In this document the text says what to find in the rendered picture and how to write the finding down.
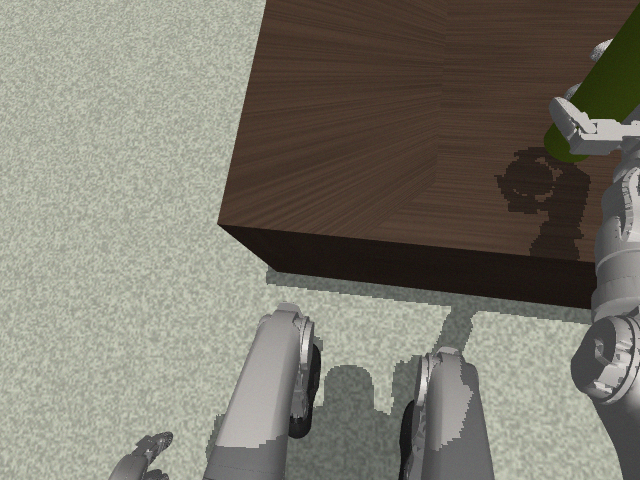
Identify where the left robot foot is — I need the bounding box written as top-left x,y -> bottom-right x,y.
288,344 -> 321,439

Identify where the right robot arm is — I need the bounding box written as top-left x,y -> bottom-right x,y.
571,150 -> 640,480

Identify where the can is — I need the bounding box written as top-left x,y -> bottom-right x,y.
544,2 -> 640,163

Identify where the right robot hand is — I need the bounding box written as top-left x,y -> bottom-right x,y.
549,38 -> 640,160

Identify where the right robot foot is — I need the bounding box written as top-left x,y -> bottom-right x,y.
398,400 -> 415,480

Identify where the left robot hand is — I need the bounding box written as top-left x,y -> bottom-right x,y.
108,432 -> 173,480

